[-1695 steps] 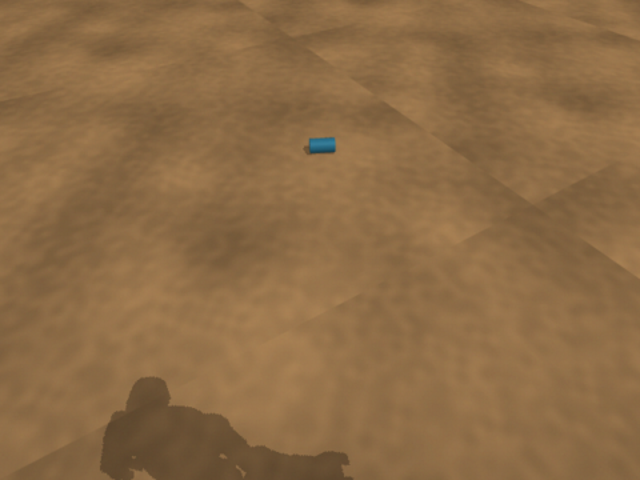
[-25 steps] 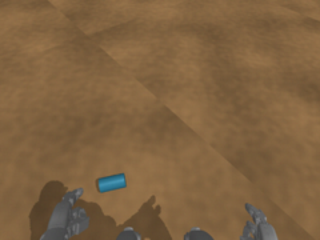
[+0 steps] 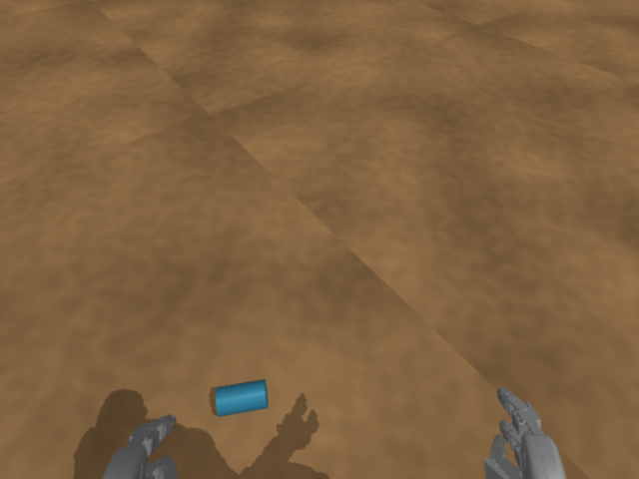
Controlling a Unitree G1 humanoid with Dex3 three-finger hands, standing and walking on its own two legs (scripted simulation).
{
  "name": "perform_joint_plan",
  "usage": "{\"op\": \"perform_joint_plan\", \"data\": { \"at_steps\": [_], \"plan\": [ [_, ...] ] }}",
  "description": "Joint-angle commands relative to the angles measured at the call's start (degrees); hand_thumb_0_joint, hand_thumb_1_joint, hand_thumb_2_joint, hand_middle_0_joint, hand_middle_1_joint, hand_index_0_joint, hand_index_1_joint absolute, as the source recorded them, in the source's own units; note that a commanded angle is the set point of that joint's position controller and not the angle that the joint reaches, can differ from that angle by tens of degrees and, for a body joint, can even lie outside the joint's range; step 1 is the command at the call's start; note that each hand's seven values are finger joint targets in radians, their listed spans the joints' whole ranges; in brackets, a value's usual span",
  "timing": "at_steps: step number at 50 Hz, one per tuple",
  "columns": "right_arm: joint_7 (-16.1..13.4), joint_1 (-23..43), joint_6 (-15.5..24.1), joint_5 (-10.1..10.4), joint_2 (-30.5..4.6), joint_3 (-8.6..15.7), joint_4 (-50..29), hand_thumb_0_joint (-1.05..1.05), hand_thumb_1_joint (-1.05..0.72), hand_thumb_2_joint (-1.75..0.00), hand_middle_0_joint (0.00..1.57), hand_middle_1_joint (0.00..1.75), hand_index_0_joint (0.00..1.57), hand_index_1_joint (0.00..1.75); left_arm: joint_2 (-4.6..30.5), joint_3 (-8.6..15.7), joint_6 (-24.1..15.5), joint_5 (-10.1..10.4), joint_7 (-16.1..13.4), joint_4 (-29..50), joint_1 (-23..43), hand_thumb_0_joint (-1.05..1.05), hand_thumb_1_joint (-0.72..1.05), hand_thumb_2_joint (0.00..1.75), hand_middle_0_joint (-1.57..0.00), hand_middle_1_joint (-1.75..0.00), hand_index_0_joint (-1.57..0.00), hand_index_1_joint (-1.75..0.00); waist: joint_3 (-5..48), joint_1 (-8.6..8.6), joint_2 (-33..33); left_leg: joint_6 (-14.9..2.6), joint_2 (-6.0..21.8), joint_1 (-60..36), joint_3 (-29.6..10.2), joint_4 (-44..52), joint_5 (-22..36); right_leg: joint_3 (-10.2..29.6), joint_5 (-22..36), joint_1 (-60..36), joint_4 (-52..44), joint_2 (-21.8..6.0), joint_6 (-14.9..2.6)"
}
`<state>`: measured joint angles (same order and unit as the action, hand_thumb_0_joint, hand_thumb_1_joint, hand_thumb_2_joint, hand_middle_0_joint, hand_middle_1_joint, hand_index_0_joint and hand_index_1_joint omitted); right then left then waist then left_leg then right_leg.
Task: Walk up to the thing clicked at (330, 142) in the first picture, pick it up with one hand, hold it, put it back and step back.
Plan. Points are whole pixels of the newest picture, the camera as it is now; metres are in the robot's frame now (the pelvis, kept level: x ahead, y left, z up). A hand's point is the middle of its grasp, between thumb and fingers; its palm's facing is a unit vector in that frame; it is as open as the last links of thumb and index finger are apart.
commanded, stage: home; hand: left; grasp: from above
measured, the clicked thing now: (242, 397) +0.49 +0.24 -0.68
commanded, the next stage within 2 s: stand in 1.72 s
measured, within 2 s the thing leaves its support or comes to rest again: neither
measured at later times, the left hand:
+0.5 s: hand out of the picture +0.17 +0.18 -0.05, palm faces +0.03 -0.98 -0.20, open 7.4 cm
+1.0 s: hand out of the picture +0.17 +0.18 -0.05, palm faces +0.03 -0.98 -0.20, open 7.4 cm
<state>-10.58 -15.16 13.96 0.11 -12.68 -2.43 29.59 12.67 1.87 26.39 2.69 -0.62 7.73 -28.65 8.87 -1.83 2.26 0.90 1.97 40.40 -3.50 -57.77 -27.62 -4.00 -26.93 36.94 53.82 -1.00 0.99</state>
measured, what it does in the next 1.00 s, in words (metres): stands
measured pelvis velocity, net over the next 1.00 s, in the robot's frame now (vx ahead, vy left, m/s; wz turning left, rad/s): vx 0.00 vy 0.00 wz -0.01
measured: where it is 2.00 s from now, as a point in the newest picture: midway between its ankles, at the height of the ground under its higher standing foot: outside the picture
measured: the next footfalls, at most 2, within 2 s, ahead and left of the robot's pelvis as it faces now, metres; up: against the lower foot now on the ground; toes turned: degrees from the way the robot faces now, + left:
none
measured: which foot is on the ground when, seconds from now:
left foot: down 0.00-1.00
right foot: down 0.00-1.00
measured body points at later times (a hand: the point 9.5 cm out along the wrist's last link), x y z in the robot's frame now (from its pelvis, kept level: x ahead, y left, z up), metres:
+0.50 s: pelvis +0.00 +0.00 +0.00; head +0.02 +0.01 +0.45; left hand +0.16 +0.23 -0.03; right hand +0.15 -0.24 -0.06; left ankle +0.01 +0.12 -0.68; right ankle +0.00 -0.13 -0.68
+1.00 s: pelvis +0.00 +0.00 +0.00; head +0.02 +0.01 +0.45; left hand +0.16 +0.23 -0.03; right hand +0.16 -0.24 -0.06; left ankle +0.01 +0.12 -0.68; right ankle +0.00 -0.13 -0.68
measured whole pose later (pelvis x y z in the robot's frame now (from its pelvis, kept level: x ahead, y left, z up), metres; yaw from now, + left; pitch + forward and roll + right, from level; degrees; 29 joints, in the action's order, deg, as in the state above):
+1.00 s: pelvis +0.00 +0.00 +0.00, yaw +0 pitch +10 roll -3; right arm -10.6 -16.3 13.8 0.0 -12.6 -2.1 31.3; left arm 12.9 1.5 25.7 2.7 -0.7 7.3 -28.5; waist 9.2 -2.0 2.6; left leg 0.9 2.2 39.7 -3.2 -58.0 -28.3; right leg -3.6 -27.4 36.4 54.0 -0.8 1.0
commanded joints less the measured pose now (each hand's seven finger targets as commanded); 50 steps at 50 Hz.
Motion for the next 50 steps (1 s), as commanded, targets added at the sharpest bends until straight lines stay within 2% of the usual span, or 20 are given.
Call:
{"op": "perform_joint_plan", "data": {
  "at_steps": [1, 5, 8, 14, 16, 17, 19, 22, 25, 31, 34, 36, 38, 39, 41, 46, 49, 50],
  "plan": [
    [-0.5, 2.7, 3.3, 0.1, -6.9, 3.4, -7.7, 0.0, -0.9, -0.9, 0.2, 0.3, 0.2, 0.3, 5.8, 3.2, -3.5, -0.2, -0.7, 11.6, 1.5, 0.0, 0.9, 0.9, -0.2, -0.3, -0.2, -0.3, 5.6, -0.8, 2.2, -1.28, -1.9, -7.5, 1.0, 9.5, 11.9, -0.4, 10.7, -2.3, -7.9, 2.2, -0.88],
    [-0.6, 2.6, 3.1, 0.0, -6.7, 3.3, -7.7, 0.0, -0.9, -0.9, 0.2, 0.3, 0.2, 0.3, 5.8, 3.8, -3.8, 0.0, -1.1, 11.1, 0.8, 0.0, 0.9, 0.9, -0.2, -0.3, -0.2, -0.3, 6.5, -0.58, 1.0, -1.46, -2.0, -6.8, 1.0, 8.9, 13.0, -0.3, 11.8, -3.1, -7.9, 2.2, -0.92],
    [-0.7, 2.6, 3.1, 0.0, -6.7, 3.4, -7.6, 0.0, -0.9, -0.9, 0.2, 0.3, 0.2, 0.3, 5.6, 3.3, -3.6, 0.0, -1.1, 10.2, 0.7, 0.0, 0.9, 0.9, -0.2, -0.3, -0.2, -0.3, 6.2, -0.83, -0.3, -1.62, -2.0, -6.8, 1.2, 8.7, 13.4, -0.3, 12.4, -3.3, -8.1, 2.2, -0.72],
    [-0.7, 2.7, 3.3, 0.0, -6.8, 3.4, -7.5, 0.0, -0.9, -0.9, 0.2, 0.3, 0.2, 0.3, 5.7, 3.5, -3.3, 0.1, -1.0, 10.5, 0.9, 0.0, 0.9, 0.9, -0.2, -0.3, -0.2, -0.3, 4.9, -0.38, 0.8, -1.28, -1.7, -6.7, 0.6, 9.5, 12.7, -0.7, 11.1, -2.7, -7.9, 2.3, -0.91],
    [-0.8, 2.9, 3.1, 0.2, -6.8, 3.4, -7.6, 0.0, -0.9, -0.9, 0.2, 0.3, 0.2, 0.3, 5.8, 3.5, -3.2, 0.2, -1.0, 9.9, 0.9, 0.0, 0.9, 0.9, -0.2, -0.3, -0.2, -0.3, 4.0, -0.16, -0.7, -1.53, -1.8, -5.9, 1.1, 9.3, 11.9, -0.4, 10.8, -2.9, -8.6, 2.2, -0.64],
    [-0.8, 2.6, 3.3, 0.1, -6.8, 3.5, -7.4, 0.0, -0.9, -0.9, 0.2, 0.3, 0.2, 0.3, 5.7, 3.5, -3.2, 0.1, -0.9, 10.1, 1.2, 0.0, 0.9, 0.9, -0.2, -0.3, -0.2, -0.3, 5.0, -0.68, 0.5, -1.47, -1.8, -6.7, 1.2, 9.1, 12.4, -0.1, 11.2, -2.8, -8.3, 2.2, -0.8],
    [-0.8, 2.5, 3.3, 0.1, -6.9, 3.5, -7.3, 0.0, -0.9, -0.9, 0.2, 0.3, 0.2, 0.3, 5.8, 3.7, -3.2, 0.2, -0.9, 10.3, 1.3, 0.0, 0.9, 0.9, -0.2, -0.3, -0.2, -0.3, 5.3, -0.59, 0.4, -1.45, -1.8, -6.8, 1.3, 9.1, 13.0, -0.1, 11.8, -3.2, -8.3, 2.1, -0.74],
    [-0.8, 2.8, 3.3, 0.1, -6.7, 3.4, -7.3, 0.0, -0.9, -0.9, 0.2, 0.3, 0.2, 0.3, 5.8, 3.7, -3.0, 0.0, -0.9, 10.0, 1.2, 0.0, 0.9, 0.9, -0.2, -0.3, -0.2, -0.3, 3.8, -0.04, 0.4, -1.43, -1.8, -5.8, 1.2, 9.6, 10.4, -0.2, 9.3, -2.4, -8.7, 2.1, -0.74],
    [-0.7, 2.8, 3.5, 0.2, -6.8, 3.4, -7.4, 0.0, -0.9, -0.9, 0.2, 0.3, 0.2, 0.3, 5.9, 3.4, -3.2, 0.1, -0.8, 10.9, 2.0, 0.0, 0.9, 0.9, -0.2, -0.3, -0.2, -0.3, 3.7, -0.34, 1.3, -1.38, -1.6, -5.8, 0.8, 10.3, 8.9, -0.3, 8.1, -2.2, -8.6, 2.2, -0.81],
    [-0.6, 2.7, 3.4, 0.2, -7.1, 3.6, -7.3, 0.0, -0.9, -0.9, 0.2, 0.3, 0.2, 0.3, 5.9, 3.6, -3.6, 0.2, -0.7, 10.5, 1.4, 0.0, 0.9, 0.9, -0.2, -0.3, -0.2, -0.3, 4.7, -0.43, 0.9, -1.28, -1.5, -6.5, 0.8, 9.9, 10.9, -0.4, 9.4, -2.5, -8.0, 2.4, -0.9],
    [-0.7, 2.9, 3.5, 0.2, -6.8, 3.5, -7.4, 0.0, -0.9, -0.9, 0.2, 0.3, 0.2, 0.3, 5.8, 3.3, -3.6, 0.3, -0.7, 10.5, 2.2, 0.0, 0.9, 0.9, -0.2, -0.3, -0.2, -0.3, 3.7, -0.5, 0.6, -1.42, -1.6, -5.5, 0.8, 9.8, 9.4, -0.3, 8.4, -1.9, -8.5, 2.2, -0.74],
    [-0.7, 2.5, 3.6, 0.1, -6.9, 3.6, -7.3, 0.0, -0.9, -0.9, 0.2, 0.3, 0.2, 0.3, 5.8, 3.2, -3.7, 0.2, -0.6, 10.6, 1.7, 0.0, 0.9, 0.9, -0.2, -0.3, -0.2, -0.3, 5.6, -0.51, 0.9, -1.33, -1.6, -6.7, 0.8, 9.5, 11.5, -0.2, 10.1, -2.4, -7.9, 2.3, -0.88],
    [-0.8, 2.7, 3.4, 0.2, -6.8, 3.5, -7.4, 0.0, -0.9, -0.9, 0.2, 0.3, 0.2, 0.3, 6.1, 3.4, -3.7, 0.2, -0.7, 10.9, 1.9, 0.0, 0.9, 0.9, -0.2, -0.3, -0.2, -0.3, 4.5, -0.35, 0.5, -1.41, -1.6, -6.1, 1.2, 9.1, 11.6, 0.0, 10.3, -2.3, -8.4, 2.1, -0.72],
    [-0.8, 2.5, 3.4, 0.2, -7.1, 3.6, -7.3, 0.0, -0.9, -0.9, 0.2, 0.3, 0.2, 0.3, 5.9, 3.4, -3.7, 0.3, -0.6, 10.1, 1.5, 0.0, 0.9, 0.9, -0.2, -0.3, -0.2, -0.3, 4.7, -0.87, -0.1, -1.51, -1.6, -6.6, 1.2, 8.9, 11.9, 0.0, 10.7, -2.5, -8.4, 2.1, -0.67],
    [-0.8, 2.6, 3.4, 0.1, -6.8, 3.5, -7.0, 0.0, -0.9, -0.9, 0.2, 0.3, 0.2, 0.3, 6.3, 3.7, -3.7, 0.2, -0.8, 10.6, 1.4, 0.0, 0.9, 0.9, -0.2, -0.3, -0.2, -0.3, 5.0, -0.28, 0.2, -1.53, -1.8, -6.4, 1.6, 8.5, 12.8, 0.3, 11.7, -3.2, -8.4, 1.8, -0.63],
    [-0.8, 2.4, 3.2, 0.1, -6.7, 3.7, -7.1, 0.0, -0.9, -0.9, 0.2, 0.3, 0.2, 0.3, 6.0, 3.5, -3.5, 0.0, -0.8, 10.5, 0.9, 0.0, 0.9, 0.9, -0.2, -0.3, -0.2, -0.3, 5.9, -0.29, 0.4, -1.44, -1.8, -7.0, 1.4, 8.1, 15.4, 0.1, 14.0, -3.8, -7.9, 1.9, -0.69],
    [-0.7, 2.3, 3.2, 0.0, -7.1, 3.8, -6.9, 0.0, -0.9, -0.9, 0.2, 0.3, 0.2, 0.3, 6.2, 3.6, -3.4, -0.1, -0.7, 9.0, 0.5, 0.0, 0.9, 0.9, -0.2, -0.3, -0.2, -0.3, 5.3, -0.69, 0.3, -1.47, -1.7, -6.7, 1.4, 8.5, 13.9, 0.2, 12.7, -3.6, -8.0, 1.9, -0.72],
    [-0.7, 3.0, 3.1, 0.1, -6.8, 3.6, -7.2, 0.0, -0.9, -0.9, 0.2, 0.3, 0.2, 0.3, 6.1, 3.3, -3.6, -0.1, -0.8, 10.8, 2.1, 0.0, 0.9, 0.9, -0.2, -0.3, -0.2, -0.3, 4.3, -0.17, 0.8, -1.4, -1.7, -6.1, 1.5, 8.7, 13.1, 0.1, 12.0, -3.1, -8.3, 1.9, -0.69]
  ]
}}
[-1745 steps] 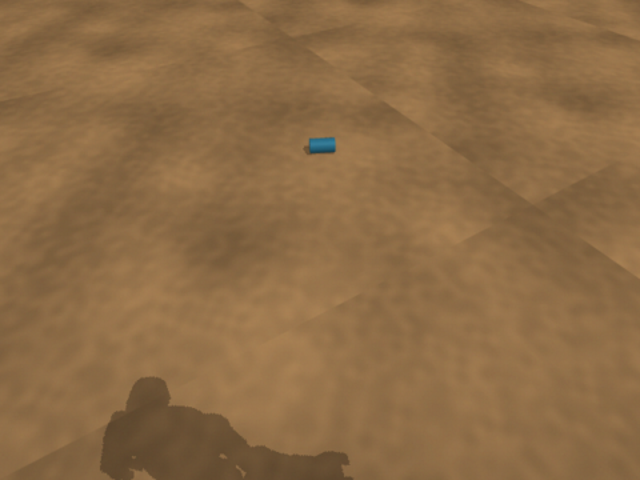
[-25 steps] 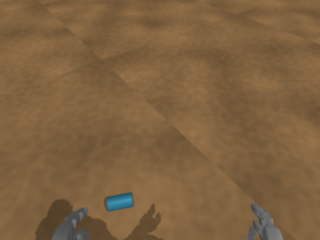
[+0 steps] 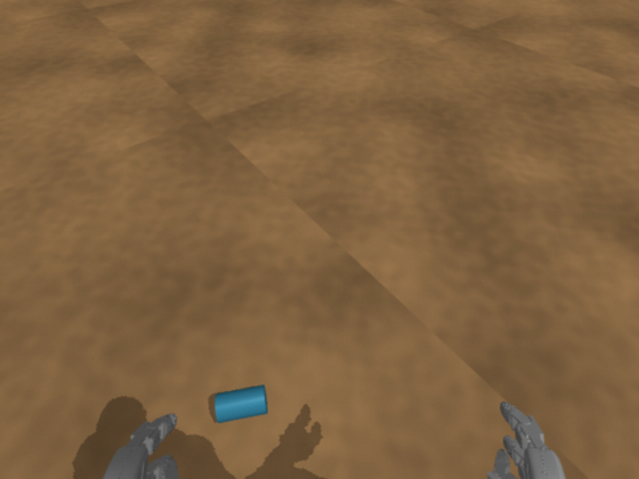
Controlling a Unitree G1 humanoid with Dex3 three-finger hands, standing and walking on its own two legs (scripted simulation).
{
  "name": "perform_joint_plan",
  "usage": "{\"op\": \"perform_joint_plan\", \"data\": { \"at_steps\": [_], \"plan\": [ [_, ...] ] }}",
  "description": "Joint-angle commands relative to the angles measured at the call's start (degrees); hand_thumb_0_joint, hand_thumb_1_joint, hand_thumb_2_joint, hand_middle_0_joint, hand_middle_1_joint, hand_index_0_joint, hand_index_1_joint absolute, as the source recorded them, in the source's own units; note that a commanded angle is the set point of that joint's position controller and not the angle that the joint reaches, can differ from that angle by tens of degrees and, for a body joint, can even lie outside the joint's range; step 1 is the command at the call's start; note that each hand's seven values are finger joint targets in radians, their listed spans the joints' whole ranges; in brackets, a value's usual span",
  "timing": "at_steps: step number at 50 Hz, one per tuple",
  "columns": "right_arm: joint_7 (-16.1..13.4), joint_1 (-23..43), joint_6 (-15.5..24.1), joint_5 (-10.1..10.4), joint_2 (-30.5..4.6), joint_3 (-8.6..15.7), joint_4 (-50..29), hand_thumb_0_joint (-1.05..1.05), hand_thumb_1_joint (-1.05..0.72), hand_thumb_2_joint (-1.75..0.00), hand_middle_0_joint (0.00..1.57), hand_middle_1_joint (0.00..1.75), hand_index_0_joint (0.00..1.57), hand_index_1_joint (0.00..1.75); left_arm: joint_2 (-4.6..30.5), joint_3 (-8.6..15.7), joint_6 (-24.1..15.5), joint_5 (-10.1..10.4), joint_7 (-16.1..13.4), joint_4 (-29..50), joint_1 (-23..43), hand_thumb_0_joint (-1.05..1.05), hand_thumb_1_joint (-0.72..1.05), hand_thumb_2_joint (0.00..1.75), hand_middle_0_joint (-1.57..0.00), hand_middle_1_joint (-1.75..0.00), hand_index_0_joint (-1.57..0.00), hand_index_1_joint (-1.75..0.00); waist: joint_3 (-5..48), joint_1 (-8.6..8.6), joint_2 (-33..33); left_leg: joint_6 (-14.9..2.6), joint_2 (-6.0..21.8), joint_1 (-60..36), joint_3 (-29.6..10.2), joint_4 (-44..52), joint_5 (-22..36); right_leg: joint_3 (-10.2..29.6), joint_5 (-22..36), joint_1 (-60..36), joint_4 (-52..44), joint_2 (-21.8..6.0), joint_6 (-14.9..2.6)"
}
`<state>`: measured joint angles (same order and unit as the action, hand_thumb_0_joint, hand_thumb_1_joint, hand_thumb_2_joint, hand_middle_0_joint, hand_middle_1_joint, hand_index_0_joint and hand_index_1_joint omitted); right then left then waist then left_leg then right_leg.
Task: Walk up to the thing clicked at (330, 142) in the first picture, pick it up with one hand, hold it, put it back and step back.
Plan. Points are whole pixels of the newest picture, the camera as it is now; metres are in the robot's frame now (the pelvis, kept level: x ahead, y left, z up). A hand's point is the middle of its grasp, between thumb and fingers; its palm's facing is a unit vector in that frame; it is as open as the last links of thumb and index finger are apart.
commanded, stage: home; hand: left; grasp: from above
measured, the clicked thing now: (241, 403) +0.49 +0.24 -0.68
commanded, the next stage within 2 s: stand in 0.72 s
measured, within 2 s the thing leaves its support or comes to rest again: neither
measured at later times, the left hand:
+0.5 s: hand out of the picture +0.16 +0.18 -0.05, palm faces +0.03 -0.98 -0.20, open 7.4 cm
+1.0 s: hand out of the picture +0.14 +0.22 -0.09, palm faces -0.01 -0.94 -0.33, open 7.4 cm
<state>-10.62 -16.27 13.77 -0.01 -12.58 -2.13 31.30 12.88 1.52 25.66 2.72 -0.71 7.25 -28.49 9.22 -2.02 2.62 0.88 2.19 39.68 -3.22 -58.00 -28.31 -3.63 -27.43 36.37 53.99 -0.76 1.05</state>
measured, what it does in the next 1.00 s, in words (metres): stands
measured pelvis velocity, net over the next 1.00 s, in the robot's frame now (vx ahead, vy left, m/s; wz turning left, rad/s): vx -0.01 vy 0.00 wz -0.01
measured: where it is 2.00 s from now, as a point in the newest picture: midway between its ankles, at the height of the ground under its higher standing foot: outside the picture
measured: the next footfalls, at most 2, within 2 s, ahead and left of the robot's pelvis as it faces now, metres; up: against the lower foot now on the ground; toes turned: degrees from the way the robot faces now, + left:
none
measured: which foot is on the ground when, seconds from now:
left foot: down 0.00-1.00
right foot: down 0.00-1.00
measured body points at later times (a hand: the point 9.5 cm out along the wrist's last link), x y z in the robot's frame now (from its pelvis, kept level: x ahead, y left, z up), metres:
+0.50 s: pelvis +0.00 +0.00 +0.00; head +0.01 +0.01 +0.45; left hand +0.15 +0.23 -0.03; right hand +0.16 -0.24 -0.06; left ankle +0.01 +0.12 -0.68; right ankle +0.00 -0.13 -0.68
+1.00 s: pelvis -0.01 +0.00 +0.02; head +0.02 +0.01 +0.47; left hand +0.14 +0.27 -0.07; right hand +0.13 -0.26 -0.09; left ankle +0.01 +0.12 -0.68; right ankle +0.00 -0.13 -0.68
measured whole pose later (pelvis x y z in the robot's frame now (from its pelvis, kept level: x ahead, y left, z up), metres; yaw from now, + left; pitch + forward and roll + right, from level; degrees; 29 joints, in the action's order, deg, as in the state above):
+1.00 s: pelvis -0.01 +0.00 +0.02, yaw +0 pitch +3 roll +0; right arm -1.8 -10.1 3.6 -4.2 -15.8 0.3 44.6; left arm 16.7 1.1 6.2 -3.1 -1.4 -28.2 -13.3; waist -1.0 1.3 -0.9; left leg 0.1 0.1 27.7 -0.5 -48.9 -23.9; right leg -1.1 -24.8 26.8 49.0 -2.8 1.2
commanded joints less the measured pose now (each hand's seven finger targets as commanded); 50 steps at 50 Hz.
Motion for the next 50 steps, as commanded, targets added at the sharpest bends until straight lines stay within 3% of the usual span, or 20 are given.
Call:
{"op": "perform_joint_plan", "data": {
  "at_steps": [1, 4, 9, 18, 23, 28, 29, 32, 40, 41, 42, 43, 44, 45, 47, 50],
  "plan": [
    [-0.6, 4.0, 3.2, 0.2, -7.0, 3.3, -9.0, 0.0, -0.9, -0.9, 0.2, 0.3, 0.2, 0.3, 6.0, 3.7, -2.8, -0.1, -0.7, 10.8, 1.7, 0.0, 0.9, 0.9, -0.2, -0.3, -0.2, -0.3, 4.1, -0.13, 0.4, -1.44, -2.0, -5.3, 0.9, 9.3, 12.7, -0.4, 11.3, -2.3, -8.5, 1.7, -0.82],
    [-0.6, 4.1, 3.4, 0.3, -7.0, 3.4, -9.2, 0.0, -0.9, -0.9, 0.2, 0.3, 0.2, 0.3, 5.6, 3.6, -2.7, 0.0, -0.7, 10.7, 1.2, 0.0, 0.9, 0.9, -0.2, -0.3, -0.2, -0.3, 3.7, -0.26, -0.3, -1.5, -1.8, -5.4, 1.0, 9.4, 11.8, -0.4, 10.5, -2.0, -8.7, 1.8, -0.74],
    [-0.6, 3.7, 3.2, 0.2, -7.0, 3.5, -9.1, 0.0, -0.9, -0.9, 0.2, 0.3, 0.2, 0.3, 5.9, 3.9, -2.8, 0.0, -0.7, 11.3, 0.8, 0.0, 0.9, 0.9, -0.2, -0.3, -0.2, -0.3, 5.6, -0.18, 1.0, -1.17, -1.6, -6.7, 0.6, 9.2, 15.1, -0.6, 13.0, -2.7, -7.6, 1.8, -1.02],
    [-0.5, 4.1, 3.1, 0.3, -7.2, 3.4, -9.3, 0.0, -0.9, -0.9, 0.2, 0.3, 0.2, 0.3, 6.1, 3.7, -2.8, 0.0, -0.7, 10.1, 0.9, 0.0, 0.9, 0.9, -0.2, -0.3, -0.2, -0.3, 3.1, -0.13, 0.7, -1.47, -1.9, -4.3, 0.8, 9.9, 9.8, -0.4, 8.9, -1.5, -8.6, 1.7, -0.87],
    [-0.6, 3.9, 3.1, 0.4, -6.9, 3.4, -9.8, 0.0, -0.9, -0.9, 0.2, 0.3, 0.2, 0.3, 6.1, 3.4, -2.9, 0.0, -0.7, 12.5, 1.5, 0.0, 0.9, 0.9, -0.2, -0.3, -0.2, -0.3, 4.8, -0.25, 0.4, -1.42, -1.8, -5.2, 0.8, 9.3, 11.7, -0.4, 10.4, -2.2, -8.4, 1.7, -0.9],
    [-0.6, 3.6, 3.2, 0.3, -7.2, 3.5, -9.3, 0.0, -0.9, -0.9, 0.2, 0.3, 0.2, 0.3, 5.9, 3.7, -3.0, 0.1, -0.8, 10.4, 1.0, 0.0, 0.9, 0.9, -0.2, -0.3, -0.2, -0.3, 3.9, -0.37, 1.1, -1.26, -1.4, -5.4, 0.1, 10.3, 9.7, -0.6, 8.6, -1.0, -7.8, 2.0, -0.99],
    [-0.6, 3.8, 3.2, 0.4, -6.9, 3.4, -9.8, 0.0, -0.9, -0.9, 0.2, 0.3, 0.2, 0.3, 6.0, 3.5, -3.2, 0.1, -0.8, 12.9, 1.9, 0.0, 0.9, 0.9, -0.2, -0.3, -0.2, -0.3, 5.1, -0.33, 1.5, -1.26, -1.5, -5.8, 0.4, 9.7, 11.6, -0.6, 10.1, -1.5, -7.9, 1.9, -1.0],
    [-0.7, 3.4, 3.2, 0.4, -7.2, 3.6, -9.3, 0.0, -0.9, -0.9, 0.2, 0.3, 0.2, 0.3, 6.0, 3.8, -2.8, 0.3, -0.7, 10.3, 0.1, 0.0, 0.9, 0.9, -0.2, -0.3, -0.2, -0.3, 4.9, -0.47, 0.4, -1.34, -1.6, -5.6, 0.6, 9.3, 12.6, -0.5, 11.0, -2.0, -7.8, 1.9, -0.96],
    [-0.6, 3.8, 3.2, 0.5, -7.3, 3.5, -9.6, 0.0, -0.9, -0.9, 0.2, 0.3, 0.2, 0.3, 6.2, 3.9, -2.6, 0.3, -0.7, 10.3, 0.4, 0.0, 0.9, 0.9, -0.2, -0.3, -0.2, -0.3, 3.7, -0.27, 0.0, -1.46, -1.6, -5.0, 0.7, 9.8, 10.1, -0.5, 9.0, -1.4, -8.4, 1.9, -0.79],
    [2.8, 7.4, -3.3, -7.0, -13.8, 5.8, 4.3, 0.0, -0.9, -0.9, 0.2, 0.3, 0.2, 0.3, 11.4, 3.7, -14.8, -6.4, -3.0, -9.8, 17.1, 0.0, 0.9, 0.9, -0.2, -0.3, -0.2, -0.3, -9.4, 4.36, -3.2, -3.76, 0.3, -5.2, -1.2, 13.8, 21.8, 4.5, 11.7, -11.8, -10.6, -2.9, -3.68],
    [4.6, 6.9, -5.6, -6.6, -13.7, 6.6, 4.7, 0.0, -0.9, -0.9, 0.2, 0.3, 0.2, 0.3, 11.7, 4.8, -18.6, -6.8, -2.7, -19.0, 11.4, 0.0, 0.9, 0.9, -0.2, -0.3, -0.2, -0.3, -3.2, 3.83, -5.0, -4.32, -0.1, -10.4, 0.6, 13.1, 23.5, 7.3, 13.3, -13.5, -11.3, -3.4, -5.49],
    [5.6, 6.5, -6.6, -6.9, -13.5, 6.4, 4.5, 0.0, -0.9, -0.9, 0.2, 0.3, 0.2, 0.3, 12.4, 4.6, -20.3, -7.1, -2.4, -21.6, 11.5, 0.0, 0.9, 0.9, -0.2, -0.3, -0.2, -0.3, -2.1, 3.2, -5.8, -4.58, -0.1, -12.7, 0.9, 13.4, 24.0, 8.0, 14.9, -13.0, -11.2, -3.7, -5.88],
    [6.3, 5.9, -7.4, -6.9, -13.7, 6.4, 4.2, 0.0, -0.9, -0.9, 0.2, 0.3, 0.2, 0.3, 12.5, 4.2, -21.4, -6.9, -2.1, -23.0, 12.7, 0.0, 0.9, 0.9, -0.2, -0.3, -0.2, -0.3, -3.3, 2.33, -4.0, -4.55, 0.0, -12.6, -0.6, 14.5, 22.2, 7.4, 14.4, -12.1, -11.8, -2.8, -5.61],
    [7.2, 6.7, -7.7, -5.9, -12.9, 6.1, 5.0, 0.0, -0.9, -0.9, 0.2, 0.3, 0.2, 0.3, 12.3, 3.6, -22.3, -6.7, -1.9, -25.4, 13.5, 0.0, 0.9, 0.9, -0.2, -0.3, -0.2, -0.3, -1.7, 3.0, -1.8, -4.67, -0.2, -14.7, -0.9, 15.7, 21.3, 7.3, 15.6, -15.0, -11.7, -3.6, -5.02],
    [8.7, 7.1, -8.3, -3.4, -11.7, 6.4, 7.3, 0.0, -0.9, -0.9, 0.2, 0.3, 0.2, 0.3, 12.5, 3.8, -23.2, -6.0, -1.6, -29.9, 14.6, 0.0, 0.9, 0.9, -0.2, -0.3, -0.2, -0.3, -1.6, 3.74, -5.0, -4.14, -0.8, -17.1, 0.5, 16.7, 18.4, 8.4, 15.1, -15.6, -14.1, -4.9, -4.33],
    [9.4, 7.8, -9.1, -2.8, -12.0, 7.2, 9.7, 0.0, -0.9, -0.9, 0.2, 0.3, 0.2, 0.3, 12.5, 3.9, -24.3, -5.4, -1.7, -36.5, 16.6, 0.0, 0.9, 0.9, -0.2, -0.3, -0.2, -0.3, -0.2, 3.47, -4.8, -4.03, -0.9, -20.2, 0.2, 17.4, 18.7, 8.5, 16.3, -17.3, -17.1, -5.8, -3.72]
  ]
}}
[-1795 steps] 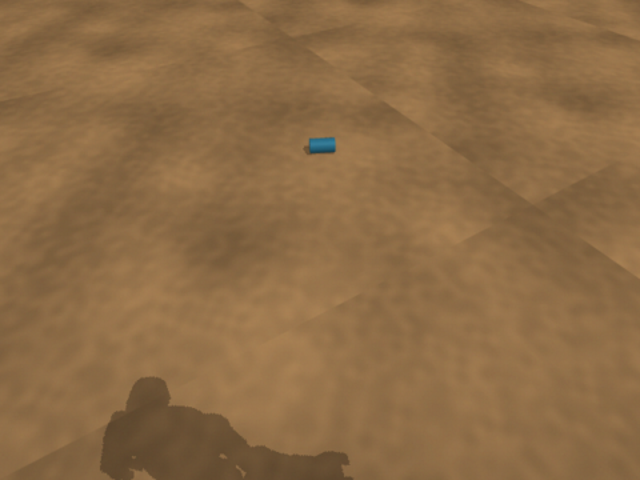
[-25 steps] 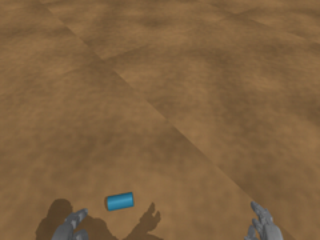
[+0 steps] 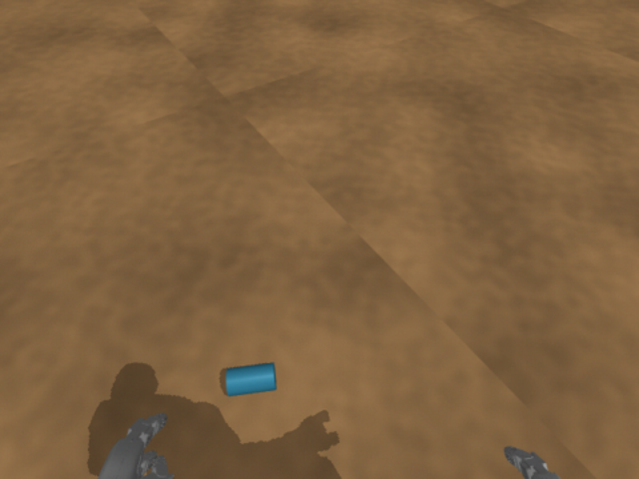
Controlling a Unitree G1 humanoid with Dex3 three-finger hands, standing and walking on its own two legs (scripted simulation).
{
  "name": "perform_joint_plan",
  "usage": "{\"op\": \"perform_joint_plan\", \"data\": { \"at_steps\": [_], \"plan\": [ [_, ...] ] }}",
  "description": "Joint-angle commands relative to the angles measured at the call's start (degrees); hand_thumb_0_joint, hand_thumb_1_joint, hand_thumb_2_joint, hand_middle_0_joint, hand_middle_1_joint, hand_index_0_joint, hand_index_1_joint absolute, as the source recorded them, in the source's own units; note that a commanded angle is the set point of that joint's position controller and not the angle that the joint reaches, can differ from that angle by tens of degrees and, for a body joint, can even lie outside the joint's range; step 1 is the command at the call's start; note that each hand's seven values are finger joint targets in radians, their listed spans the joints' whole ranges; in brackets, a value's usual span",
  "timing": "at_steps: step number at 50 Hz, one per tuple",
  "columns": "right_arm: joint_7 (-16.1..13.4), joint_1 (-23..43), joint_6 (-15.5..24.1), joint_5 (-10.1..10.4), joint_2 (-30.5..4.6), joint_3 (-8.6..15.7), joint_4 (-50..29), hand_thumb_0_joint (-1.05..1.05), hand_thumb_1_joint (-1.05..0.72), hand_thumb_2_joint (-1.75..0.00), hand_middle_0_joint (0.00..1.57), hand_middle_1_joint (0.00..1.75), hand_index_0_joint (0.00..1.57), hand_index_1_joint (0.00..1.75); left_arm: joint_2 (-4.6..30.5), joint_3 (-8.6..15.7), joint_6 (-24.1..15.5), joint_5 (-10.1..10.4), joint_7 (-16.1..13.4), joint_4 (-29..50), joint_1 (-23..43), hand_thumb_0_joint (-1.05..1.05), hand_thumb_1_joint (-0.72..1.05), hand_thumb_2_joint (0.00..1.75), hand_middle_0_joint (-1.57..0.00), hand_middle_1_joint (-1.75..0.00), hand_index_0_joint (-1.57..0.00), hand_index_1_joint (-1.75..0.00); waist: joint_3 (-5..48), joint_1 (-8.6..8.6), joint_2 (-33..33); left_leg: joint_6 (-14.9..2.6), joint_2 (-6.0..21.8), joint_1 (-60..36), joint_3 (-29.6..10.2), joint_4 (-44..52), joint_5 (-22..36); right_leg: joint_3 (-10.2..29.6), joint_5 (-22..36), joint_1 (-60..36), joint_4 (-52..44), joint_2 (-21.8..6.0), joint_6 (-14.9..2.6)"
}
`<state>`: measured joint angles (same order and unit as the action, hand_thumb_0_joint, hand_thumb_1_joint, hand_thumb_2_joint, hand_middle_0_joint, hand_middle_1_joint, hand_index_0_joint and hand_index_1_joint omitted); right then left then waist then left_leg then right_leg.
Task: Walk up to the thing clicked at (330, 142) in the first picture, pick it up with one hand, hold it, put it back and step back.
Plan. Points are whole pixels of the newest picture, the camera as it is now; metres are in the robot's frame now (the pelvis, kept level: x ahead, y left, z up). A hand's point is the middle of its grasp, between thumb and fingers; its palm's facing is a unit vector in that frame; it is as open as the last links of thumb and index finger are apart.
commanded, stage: stand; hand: left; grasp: from above
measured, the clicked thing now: (251, 379) +0.50 +0.24 -0.69
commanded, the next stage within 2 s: none
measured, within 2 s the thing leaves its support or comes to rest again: neither
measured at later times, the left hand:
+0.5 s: hand out of the picture +0.04 +0.24 -0.12, palm faces +0.02 -0.94 -0.33, open 7.4 cm
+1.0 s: hand out of the picture +0.03 +0.24 -0.12, palm faces +0.00 -0.94 -0.33, open 7.4 cm
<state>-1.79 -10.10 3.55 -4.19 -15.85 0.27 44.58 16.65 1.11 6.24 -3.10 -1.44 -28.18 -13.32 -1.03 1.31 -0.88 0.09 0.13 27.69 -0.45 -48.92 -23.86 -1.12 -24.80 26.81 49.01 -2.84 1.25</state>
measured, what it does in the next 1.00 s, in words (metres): stands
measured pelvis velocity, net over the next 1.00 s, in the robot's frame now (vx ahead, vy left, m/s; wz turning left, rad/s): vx -0.01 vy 0.00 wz -0.01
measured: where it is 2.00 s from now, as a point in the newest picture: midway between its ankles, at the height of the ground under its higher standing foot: outside the picture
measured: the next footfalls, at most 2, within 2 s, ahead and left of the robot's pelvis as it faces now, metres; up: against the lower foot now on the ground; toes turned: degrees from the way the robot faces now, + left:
none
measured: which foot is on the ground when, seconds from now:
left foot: down 0.00-1.00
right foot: down 0.00-1.00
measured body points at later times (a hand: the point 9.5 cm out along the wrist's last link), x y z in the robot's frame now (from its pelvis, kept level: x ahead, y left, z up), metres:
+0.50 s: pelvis -0.01 +0.01 +0.04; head -0.01 +0.00 +0.49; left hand +0.04 +0.29 -0.10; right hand +0.07 -0.26 -0.10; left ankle +0.02 +0.12 -0.70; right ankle +0.01 -0.13 -0.70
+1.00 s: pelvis -0.01 +0.00 +0.05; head -0.01 -0.01 +0.50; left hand +0.03 +0.28 -0.09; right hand +0.04 -0.29 -0.10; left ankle +0.02 +0.12 -0.70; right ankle +0.01 -0.13 -0.70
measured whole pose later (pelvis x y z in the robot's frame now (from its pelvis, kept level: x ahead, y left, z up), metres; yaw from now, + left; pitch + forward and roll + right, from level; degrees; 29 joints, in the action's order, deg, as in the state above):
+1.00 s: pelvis -0.01 +0.00 +0.05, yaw +0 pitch -4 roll +0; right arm -0.6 -10.0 -0.1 -1.6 -17.8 1.4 64.7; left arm 17.1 1.4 0.1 -1.6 -0.8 -65.3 -9.9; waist -3.7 0.5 0.9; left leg 0.8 0.8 7.6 -0.3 -21.4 -9.7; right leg -1.6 -10.4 6.8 21.4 -1.8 1.1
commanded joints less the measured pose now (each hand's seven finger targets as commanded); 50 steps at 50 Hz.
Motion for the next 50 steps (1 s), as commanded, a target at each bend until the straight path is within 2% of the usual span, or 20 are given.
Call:
{"op": "perform_joint_plan", "data": {
  "at_steps": [1, 4, 6, 8, 15, 19, 22, 27, 28, 30, 32, 35, 39, 40, 41, 42, 46, 49, 50],
  "plan": [
    [0.7, 1.6, 0.8, 1.2, -8.5, 4.7, -2.5, 0.0, -0.9, -0.9, 0.2, 0.3, 0.2, 0.3, 8.9, 4.3, -5.3, 0.4, -1.0, -3.0, 2.3, 0.0, 0.9, 0.9, -0.2, -0.3, -0.2, -0.3, 9.3, 0.02, -1.3, -3.3, 1.4, -9.4, -2.6, 9.3, 14.2, 5.9, 13.5, -7.3, -12.7, -3.6, -3.6],
    [0.5, 1.2, 0.2, 1.0, -9.1, 4.9, -0.1, 0.0, -0.9, -0.9, 0.2, 0.3, 0.2, 0.3, 8.7, 4.3, -6.3, 0.6, -1.2, -8.0, 2.9, 0.0, 0.9, 0.9, -0.2, -0.3, -0.2, -0.3, 8.2, -0.11, 1.6, -3.61, 2.8, -12.1, -4.3, 12.4, 18.4, 4.3, 17.0, -8.6, -12.5, -2.7, -2.87],
    [0.5, 1.8, -0.2, 1.0, -9.3, 4.8, 1.4, 0.0, -0.9, -0.9, 0.2, 0.3, 0.2, 0.3, 8.0, 4.1, -6.4, 0.7, -1.2, -11.4, 2.4, 0.0, 0.9, 0.9, -0.2, -0.3, -0.2, -0.3, 5.4, 0.46, 3.1, -3.9, 3.9, -10.9, -6.1, 15.8, 17.3, 3.5, 16.0, -10.2, -14.1, -2.2, -2.55],
    [0.2, 1.6, -0.6, 1.2, -9.5, 4.8, 2.8, 0.0, -0.9, -0.9, 0.2, 0.3, 0.2, 0.3, 8.6, 4.1, -6.6, 0.8, -1.2, -14.1, 3.0, 0.0, 0.9, 0.9, -0.2, -0.3, -0.2, -0.3, 4.2, 0.0, 2.2, -3.54, 3.8, -11.5, -5.7, 17.2, 18.4, 3.7, 17.6, -11.7, -15.6, -2.4, -2.71],
    [-0.4, 1.8, -1.3, 1.9, -10.8, 4.5, 8.0, 0.0, -0.9, -0.9, 0.2, 0.3, 0.2, 0.3, 8.7, 3.6, -6.6, 1.4, -1.1, -22.7, 2.4, 0.0, 0.9, 0.9, -0.2, -0.3, -0.2, -0.3, 1.3, -0.01, 3.7, -2.7, 5.5, -15.5, -7.4, 26.0, 16.1, 3.1, 15.4, -15.0, -21.8, -2.1, -2.17],
    [-0.4, 2.3, -1.6, 2.2, -10.7, 4.3, 10.4, 0.0, -0.9, -0.9, 0.2, 0.3, 0.2, 0.3, 9.5, 3.3, -6.8, 1.2, -1.0, -26.3, 3.1, 0.0, 0.9, 0.9, -0.2, -0.3, -0.2, -0.3, -0.9, -0.26, 1.6, -1.92, 4.9, -16.2, -6.3, 28.2, 14.1, 3.9, 14.3, -16.5, -25.9, -2.8, -2.17],
    [-0.2, 2.0, -1.8, 2.4, -10.9, 4.3, 11.9, 0.0, -0.9, -0.9, 0.2, 0.3, 0.2, 0.3, 9.5, 3.0, -7.1, 1.2, -0.9, -27.9, 3.6, 0.0, 0.9, 0.9, -0.2, -0.3, -0.2, -0.3, -0.6, -0.63, 1.0, -1.68, 4.8, -18.3, -5.7, 28.8, 14.5, 4.1, 14.2, -17.2, -28.2, -3.3, -1.98],
    [0.2, 3.1, -2.6, 2.4, -10.9, 4.3, 13.6, 0.0, -0.9, -0.9, 0.2, 0.3, 0.2, 0.3, 10.4, 2.9, -7.1, 1.1, -0.9, -30.4, 3.8, 0.0, 0.9, 0.9, -0.2, -0.3, -0.2, -0.3, -3.3, -0.44, 0.2, -1.36, 4.6, -16.8, -6.1, 31.4, 7.4, 4.2, 7.5, -16.5, -31.2, -3.0, -1.5],
    [0.2, 3.1, -2.5, 2.4, -11.2, 4.4, 13.8, 0.0, -0.9, -0.9, 0.2, 0.3, 0.2, 0.3, 10.3, 2.9, -7.2, 1.2, -0.8, -30.6, 4.1, 0.0, 0.9, 0.9, -0.2, -0.3, -0.2, -0.3, -2.0, -0.67, 1.3, -1.52, 4.9, -18.2, -5.9, 31.3, 8.0, 4.5, 9.3, -16.9, -31.2, -3.3, -1.65],
    [0.4, 3.1, -2.7, 2.5, -10.8, 4.1, 14.4, 0.0, -0.9, -0.9, 0.2, 0.3, 0.2, 0.3, 10.7, 2.8, -7.2, 1.2, -0.7, -31.3, 3.8, 0.0, 0.9, 0.9, -0.2, -0.3, -0.2, -0.3, -3.6, -0.39, 0.7, -1.28, 4.7, -16.5, -6.1, 32.2, 6.2, 4.3, 6.8, -16.7, -31.9, -3.0, -1.47],
    [0.5, 2.9, -2.7, 2.4, -11.0, 4.1, 14.8, 0.0, -0.9, -0.9, 0.2, 0.3, 0.2, 0.3, 10.7, 2.8, -7.3, 1.2, -0.7, -31.8, 4.2, 0.0, 0.9, 0.9, -0.2, -0.3, -0.2, -0.3, -2.5, -0.58, 1.4, -1.48, 4.9, -16.9, -6.1, 32.2, 6.4, 4.6, 7.8, -17.5, -32.0, -3.3, -1.55],
    [0.5, 2.9, -2.5, 2.6, -11.1, 3.9, 15.3, 0.0, -0.9, -0.9, 0.2, 0.3, 0.2, 0.3, 10.9, 2.7, -7.4, 1.3, -0.6, -32.4, 4.4, 0.0, 0.9, 0.9, -0.2, -0.3, -0.2, -0.3, -2.2, -0.56, 1.1, -1.28, 5.1, -18.5, -5.7, 32.1, 9.1, 5.2, 8.8, -17.2, -32.6, -3.8, -1.77],
    [0.7, 3.1, -2.8, 2.5, -11.5, 3.8, 15.9, 0.0, -0.9, -0.9, 0.2, 0.3, 0.2, 0.3, 11.6, 2.6, -7.3, 1.3, -0.5, -33.1, 4.4, 0.0, 0.9, 0.9, -0.2, -0.3, -0.2, -0.3, -4.4, -0.41, 0.4, -1.23, 4.7, -15.7, -5.7, 32.6, 6.0, 5.3, 4.8, -16.7, -33.8, -3.6, -1.55],
    [0.7, 2.3, -2.8, 2.6, -11.5, 3.7, 16.0, 0.0, -0.9, -0.9, 0.2, 0.3, 0.2, 0.3, 11.9, 2.6, -7.3, 1.3, -0.4, -33.0, 5.0, 0.0, 0.9, 0.9, -0.2, -0.3, -0.2, -0.3, -4.3, -0.91, 0.6, -1.24, 4.8, -16.2, -5.6, 32.7, 5.9, 5.8, 4.0, -16.0, -33.9, -3.8, -1.71],
    [0.7, 2.2, -2.8, 2.6, -11.6, 3.6, 16.2, 0.0, -0.9, -0.9, 0.2, 0.3, 0.2, 0.3, 11.8, 2.6, -7.2, 1.5, -0.4, -33.1, 5.1, 0.0, 0.9, 0.9, -0.2, -0.3, -0.2, -0.3, -3.8, -0.92, 1.8, -1.34, 5.0, -16.1, -5.8, 33.0, 4.4, 5.6, 4.3, -16.3, -33.6, -3.5, -1.8],
    [0.7, 2.4, -2.7, 2.6, -11.9, 3.6, 16.2, 0.0, -0.9, -0.9, 0.2, 0.3, 0.2, 0.3, 11.5, 2.6, -7.3, 1.6, -0.3, -33.2, 4.7, 0.0, 0.9, 0.9, -0.2, -0.3, -0.2, -0.3, -2.5, -0.65, 2.8, -1.43, 5.2, -16.5, -5.9, 32.8, 6.0, 5.4, 7.2, -17.9, -33.0, -3.7, -1.91],
    [0.7, 2.8, -2.3, 2.8, -11.7, 3.2, 16.4, 0.0, -0.9, -0.9, 0.2, 0.3, 0.2, 0.3, 11.5, 2.5, -7.6, 1.8, -0.3, -34.1, 4.8, 0.0, 0.9, 0.9, -0.2, -0.3, -0.2, -0.3, -1.0, -0.6, 1.2, -1.46, 5.5, -18.7, -5.5, 32.1, 12.3, 5.4, 12.0, -19.1, -32.9, -4.2, -1.9],
    [0.6, 2.4, -2.3, 2.8, -11.6, 2.9, 17.0, 0.0, -0.9, -0.9, 0.2, 0.3, 0.2, 0.3, 11.4, 2.4, -7.5, 1.9, -0.2, -34.4, 5.4, 0.0, 0.9, 0.9, -0.2, -0.3, -0.2, -0.3, -2.0, -0.82, 1.3, -1.31, 5.5, -18.8, -5.4, 32.7, 11.6, 5.1, 11.1, -18.0, -32.9, -3.8, -1.89],
    [0.5, 2.4, -2.2, 2.8, -12.1, 2.9, 17.0, 0.0, -0.9, -0.9, 0.2, 0.3, 0.2, 0.3, 11.5, 2.5, -7.5, 1.9, -0.1, -34.3, 5.6, 0.0, 0.9, 0.9, -0.2, -0.3, -0.2, -0.3, -1.0, -0.84, 1.8, -1.34, 5.7, -19.4, -5.3, 32.7, 12.2, 5.4, 12.9, -18.6, -32.8, -4.0, -2.0]
  ]
}}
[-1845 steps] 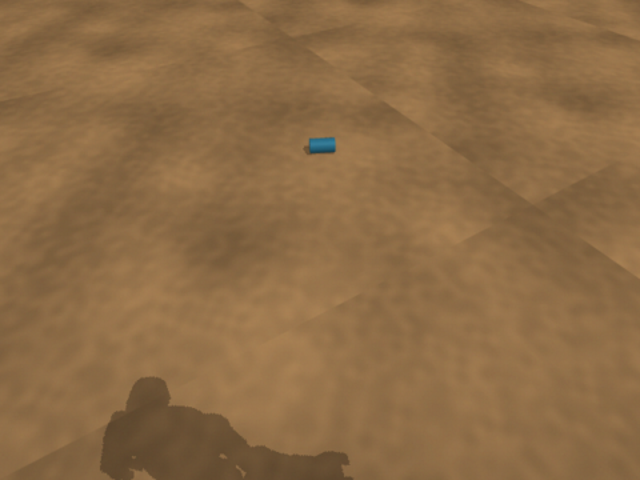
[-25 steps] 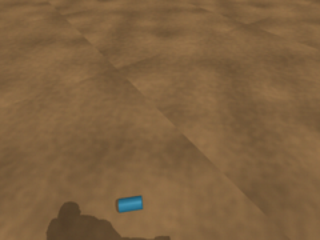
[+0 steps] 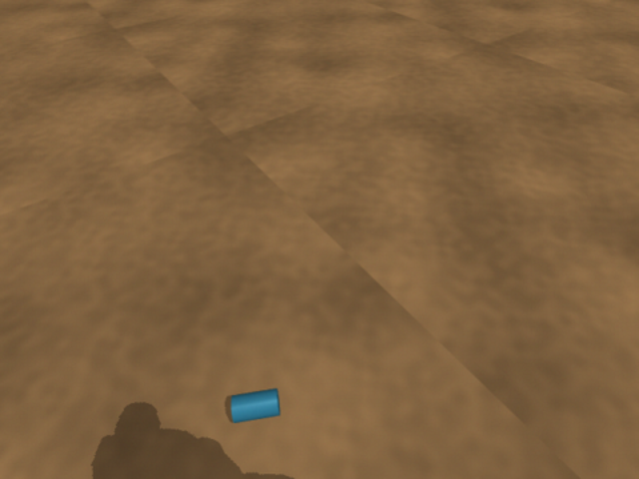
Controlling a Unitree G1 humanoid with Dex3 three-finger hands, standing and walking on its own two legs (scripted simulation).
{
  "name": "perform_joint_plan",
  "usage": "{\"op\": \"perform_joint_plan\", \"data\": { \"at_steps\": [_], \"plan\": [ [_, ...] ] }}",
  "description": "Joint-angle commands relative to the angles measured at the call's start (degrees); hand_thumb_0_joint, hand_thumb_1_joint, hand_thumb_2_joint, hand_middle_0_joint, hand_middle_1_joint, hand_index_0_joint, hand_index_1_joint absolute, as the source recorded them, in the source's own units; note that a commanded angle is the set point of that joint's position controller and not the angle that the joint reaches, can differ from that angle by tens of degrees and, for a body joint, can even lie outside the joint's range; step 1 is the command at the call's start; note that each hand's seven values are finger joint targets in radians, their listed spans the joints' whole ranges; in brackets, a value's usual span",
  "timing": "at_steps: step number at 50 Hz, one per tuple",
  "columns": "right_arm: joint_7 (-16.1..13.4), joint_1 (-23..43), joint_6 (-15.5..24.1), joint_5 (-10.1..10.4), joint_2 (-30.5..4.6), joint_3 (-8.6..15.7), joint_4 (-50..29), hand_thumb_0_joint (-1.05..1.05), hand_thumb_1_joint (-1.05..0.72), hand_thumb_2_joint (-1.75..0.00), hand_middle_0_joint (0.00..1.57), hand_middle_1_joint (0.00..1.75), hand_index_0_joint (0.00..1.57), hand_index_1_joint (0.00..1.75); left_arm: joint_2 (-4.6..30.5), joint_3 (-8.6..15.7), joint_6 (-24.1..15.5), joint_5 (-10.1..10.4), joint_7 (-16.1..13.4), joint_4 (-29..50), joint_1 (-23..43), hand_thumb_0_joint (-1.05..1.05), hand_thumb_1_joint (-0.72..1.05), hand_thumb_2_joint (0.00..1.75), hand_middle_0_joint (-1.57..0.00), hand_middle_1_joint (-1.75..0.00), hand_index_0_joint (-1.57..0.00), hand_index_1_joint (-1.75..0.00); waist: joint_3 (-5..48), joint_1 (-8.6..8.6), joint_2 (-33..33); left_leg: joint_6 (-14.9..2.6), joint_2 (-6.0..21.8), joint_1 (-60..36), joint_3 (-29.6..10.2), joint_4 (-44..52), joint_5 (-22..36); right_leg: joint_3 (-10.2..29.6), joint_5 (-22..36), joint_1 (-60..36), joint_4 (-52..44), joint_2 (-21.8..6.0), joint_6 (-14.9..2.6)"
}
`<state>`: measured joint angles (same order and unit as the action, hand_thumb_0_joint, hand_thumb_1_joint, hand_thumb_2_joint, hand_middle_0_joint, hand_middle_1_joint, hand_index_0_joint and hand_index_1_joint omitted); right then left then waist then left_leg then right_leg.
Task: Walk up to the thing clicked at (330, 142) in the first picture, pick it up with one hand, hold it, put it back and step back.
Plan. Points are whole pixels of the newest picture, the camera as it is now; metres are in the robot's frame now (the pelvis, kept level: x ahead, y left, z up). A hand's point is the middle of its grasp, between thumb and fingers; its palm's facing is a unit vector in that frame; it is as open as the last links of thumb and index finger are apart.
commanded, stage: stand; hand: left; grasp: from above
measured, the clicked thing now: (256, 405) +0.51 +0.25 -0.74
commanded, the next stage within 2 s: step back in 1.34 s
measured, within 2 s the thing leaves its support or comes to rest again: neither
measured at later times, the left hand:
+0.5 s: hand out of the picture +0.07 +0.21 -0.17, palm faces -0.01 -0.96 -0.27, open 7.4 cm
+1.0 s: hand out of the picture +0.08 +0.23 -0.16, palm faces -0.02 -0.94 -0.33, open 7.4 cm
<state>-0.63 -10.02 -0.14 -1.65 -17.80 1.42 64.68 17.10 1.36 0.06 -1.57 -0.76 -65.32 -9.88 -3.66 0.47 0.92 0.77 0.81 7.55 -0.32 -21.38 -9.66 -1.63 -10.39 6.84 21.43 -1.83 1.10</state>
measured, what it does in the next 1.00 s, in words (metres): stands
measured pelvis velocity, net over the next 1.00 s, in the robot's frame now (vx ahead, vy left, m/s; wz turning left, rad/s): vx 0.02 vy -0.01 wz -0.02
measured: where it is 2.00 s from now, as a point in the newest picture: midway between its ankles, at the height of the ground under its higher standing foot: outside the picture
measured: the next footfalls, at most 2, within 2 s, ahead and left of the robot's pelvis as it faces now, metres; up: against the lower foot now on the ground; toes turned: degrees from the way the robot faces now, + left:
none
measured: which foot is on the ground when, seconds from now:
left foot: down 0.00-1.00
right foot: down 0.00-1.00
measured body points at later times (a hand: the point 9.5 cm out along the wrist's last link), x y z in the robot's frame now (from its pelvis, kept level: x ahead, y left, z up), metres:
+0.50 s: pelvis +0.02 -0.01 +0.00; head +0.02 -0.01 +0.45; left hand +0.07 +0.26 -0.14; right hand +0.06 -0.27 -0.15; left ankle +0.03 +0.13 -0.75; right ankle +0.02 -0.13 -0.75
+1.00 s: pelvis +0.02 -0.01 +0.00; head +0.02 -0.01 +0.45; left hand +0.08 +0.28 -0.13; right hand +0.07 -0.29 -0.14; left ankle +0.03 +0.13 -0.75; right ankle +0.02 -0.13 -0.75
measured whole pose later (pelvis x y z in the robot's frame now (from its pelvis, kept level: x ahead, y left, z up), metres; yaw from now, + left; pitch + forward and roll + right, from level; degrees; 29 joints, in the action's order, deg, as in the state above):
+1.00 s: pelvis +0.02 -0.01 +0.00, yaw -1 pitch -3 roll +0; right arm -0.7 -8.3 0.4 -1.3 -17.4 1.0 65.4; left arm 17.3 1.3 -0.4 -1.3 -0.6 -65.2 -8.0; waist -3.5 0.0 0.7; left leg 1.5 1.7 5.8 0.6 -19.1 -10.2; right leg -0.8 -10.9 5.9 19.9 -0.9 0.5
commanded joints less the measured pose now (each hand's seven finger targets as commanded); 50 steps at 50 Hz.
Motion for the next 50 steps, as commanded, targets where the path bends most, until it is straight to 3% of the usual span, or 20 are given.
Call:
{"op": "perform_joint_plan", "data": {
  "at_steps": [1, 7, 9, 11, 17, 21, 25, 28, 30, 35, 39, 40, 47, 50],
  "plan": [
    [-0.6, 2.8, 1.5, 0.4, -10.0, 1.7, -3.1, 0.0, -0.9, -0.9, 0.2, 0.3, 0.2, 0.3, 10.7, 2.1, -1.2, 0.4, -0.8, 2.8, 2.2, 0.0, 0.9, 0.9, -0.2, -0.3, -0.2, -0.3, 1.2, 0.13, -0.5, -1.98, 5.0, 0.9, -5.4, 5.2, -1.3, 5.5, -1.7, 1.6, -5.2, -4.8, -1.89],
    [-0.6, 2.0, 1.3, 0.5, -9.2, 1.2, -2.0, 0.0, -0.9, -0.9, 0.2, 0.3, 0.2, 0.3, 9.8, 1.7, -1.2, 0.6, -0.8, 2.0, 2.2, 0.0, 0.9, 0.9, -0.2, -0.3, -0.2, -0.3, 1.6, -0.22, -1.2, -1.97, 5.1, -0.2, -4.5, 5.0, 1.3, 5.7, 0.8, 0.7, -5.8, -4.8, -1.7],
    [-0.5, 2.0, 1.0, 0.7, -7.3, 0.7, -1.6, 0.0, -0.9, -0.9, 0.2, 0.3, 0.2, 0.3, 8.1, 1.2, -1.0, 0.7, -0.9, 1.3, 1.6, 0.0, 0.9, 0.9, -0.2, -0.3, -0.2, -0.3, 2.3, -0.18, -1.8, -1.82, 4.9, -0.7, -4.1, 5.1, 2.8, 5.4, 2.6, 0.0, -5.8, -4.6, -1.71],
    [-0.6, 1.5, 0.9, 0.7, -6.9, 0.4, -1.2, 0.0, -0.9, -0.9, 0.2, 0.3, 0.2, 0.3, 8.1, 1.2, -0.8, 0.9, -0.8, 1.1, 2.0, 0.0, 0.9, 0.9, -0.2, -0.3, -0.2, -0.3, 1.1, -0.35, -1.4, -1.73, 4.9, 0.1, -4.0, 5.6, 0.9, 5.6, 1.0, 0.5, -6.1, -4.4, -1.77],
    [-0.8, 2.4, 1.1, 0.7, -7.6, 0.5, -1.2, 0.0, -0.9, -0.9, 0.2, 0.3, 0.2, 0.3, 8.2, 1.3, -1.0, 0.7, -1.0, 1.1, 1.9, 0.0, 0.9, 0.9, -0.2, -0.3, -0.2, -0.3, 1.8, -0.26, -1.3, -1.58, 5.3, -1.7, -3.7, 5.2, 5.5, 5.4, 6.7, 0.2, -5.4, -4.6, -1.49],
    [-0.9, 1.9, 1.1, 0.7, -6.3, 0.4, -0.7, 0.0, -0.9, -0.9, 0.2, 0.3, 0.2, 0.3, 7.0, 1.2, -1.1, 0.8, -1.1, 0.9, 1.4, 0.0, 0.9, 0.9, -0.2, -0.3, -0.2, -0.3, 3.5, -0.26, -1.1, -1.42, 5.4, -2.3, -3.3, 5.0, 8.6, 5.0, 10.3, -1.4, -4.8, -4.6, -1.56],
    [-1.0, 1.8, 1.0, 0.6, -6.2, 0.5, -0.4, 0.0, -0.9, -0.9, 0.2, 0.3, 0.2, 0.3, 6.5, 1.2, -1.0, 0.6, -1.0, 0.7, 1.5, 0.0, 0.9, 0.9, -0.2, -0.3, -0.2, -0.3, 1.9, -0.33, -1.1, -1.27, 5.4, -1.9, -3.2, 5.5, 5.2, 5.3, 6.0, 0.1, -5.6, -4.4, -1.53],
    [-0.9, 1.8, 1.2, 0.6, -6.8, 0.8, -0.6, 0.0, -0.9, -0.9, 0.2, 0.3, 0.2, 0.3, 7.7, 1.6, -1.3, 0.5, -1.1, 1.4, 2.1, 0.0, 0.9, 0.9, -0.2, -0.3, -0.2, -0.3, 3.1, -0.53, -0.1, -1.26, 5.6, -1.8, -3.1, 4.9, 7.4, 5.3, 8.9, -1.3, -5.1, -4.7, -1.64],
    [-1.0, 1.1, 1.1, 0.7, -5.7, 0.5, -0.3, 0.0, -0.9, -0.9, 0.2, 0.3, 0.2, 0.3, 7.1, 1.5, -1.2, 0.6, -1.1, 1.0, 1.9, 0.0, 0.9, 0.9, -0.2, -0.3, -0.2, -0.3, 3.0, -0.62, -0.4, -1.44, 5.4, -1.5, -2.9, 5.1, 5.2, 5.5, 7.7, -1.3, -5.2, -4.7, -1.62],
    [-0.9, 2.2, 1.2, 0.6, -6.9, 0.9, -0.8, 0.0, -0.9, -0.9, 0.2, 0.3, 0.2, 0.3, 7.8, 1.8, -1.0, 0.5, -0.9, 1.4, 2.2, 0.0, 0.9, 0.9, -0.2, -0.3, -0.2, -0.3, 0.7, -0.32, -0.9, -1.42, 5.5, -0.8, -3.6, 6.0, 0.8, 5.3, 0.8, 1.7, -5.9, -4.1, -1.72],
    [-0.8, 1.9, 1.5, 0.6, -7.4, 1.1, -1.2, 0.0, -0.9, -0.9, 0.2, 0.3, 0.2, 0.3, 8.0, 1.8, -1.3, 0.5, -0.8, 1.8, 2.3, 0.0, 0.9, 0.9, -0.2, -0.3, -0.2, -0.3, 2.2, -0.58, -1.0, -1.53, 5.9, -1.5, -3.6, 5.6, 3.4, 5.5, 3.7, 0.8, -5.1, -4.4, -1.91],
    [-0.8, 2.5, 1.7, 0.4, -8.9, 1.5, -1.8, 0.0, -0.9, -0.9, 0.2, 0.3, 0.2, 0.3, 9.3, 2.0, -1.5, 0.4, -0.8, 2.5, 2.5, 0.0, 0.9, 0.9, -0.2, -0.3, -0.2, -0.3, 3.4, -0.42, -0.3, -1.67, 6.1, -2.4, -3.5, 4.9, 5.4, 5.8, 6.0, 0.0, -4.8, -4.9, -1.94],
    [-0.5, 3.0, 1.7, 0.6, -9.8, 1.6, -2.2, 0.0, -0.9, -0.9, 0.2, 0.3, 0.2, 0.3, 10.7, 2.0, -1.8, 0.6, -0.7, 3.2, 3.3, 0.0, 0.9, 0.9, -0.2, -0.3, -0.2, -0.3, 3.1, -0.62, -1.5, -1.67, 6.2, -2.2, -3.5, 5.0, 4.9, 5.9, 5.5, 0.1, -5.3, -5.0, -1.76],
    [-0.5, 3.4, 1.6, 0.6, -10.2, 1.5, -2.3, 0.0, -0.9, -0.9, 0.2, 0.3, 0.2, 0.3, 11.3, 2.0, -1.7, 0.6, -0.5, 3.3, 3.8, 0.0, 0.9, 0.9, -0.2, -0.3, -0.2, -0.3, 1.4, -0.56, -1.1, -1.46, 6.1, -0.8, -3.7, 5.8, 2.3, 5.8, 2.2, 1.2, -5.8, -4.8, -1.91]
  ]
}}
